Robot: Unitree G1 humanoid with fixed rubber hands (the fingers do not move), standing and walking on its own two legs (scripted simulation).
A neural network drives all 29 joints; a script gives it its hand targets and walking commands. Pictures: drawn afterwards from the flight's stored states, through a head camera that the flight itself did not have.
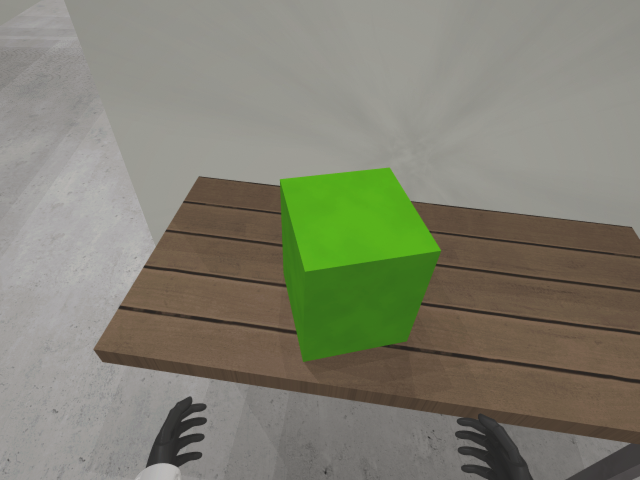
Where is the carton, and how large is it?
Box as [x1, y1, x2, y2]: [280, 168, 440, 361]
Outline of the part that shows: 389,168 280,179 283,270 303,361 405,341 407,339 440,252 440,249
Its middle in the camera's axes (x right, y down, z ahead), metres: +0.05 +0.05 +0.70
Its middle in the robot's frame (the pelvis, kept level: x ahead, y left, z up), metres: +0.51 +0.00 -0.05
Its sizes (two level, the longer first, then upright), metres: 0.210 0.200 0.250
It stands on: a table, 0.59 m high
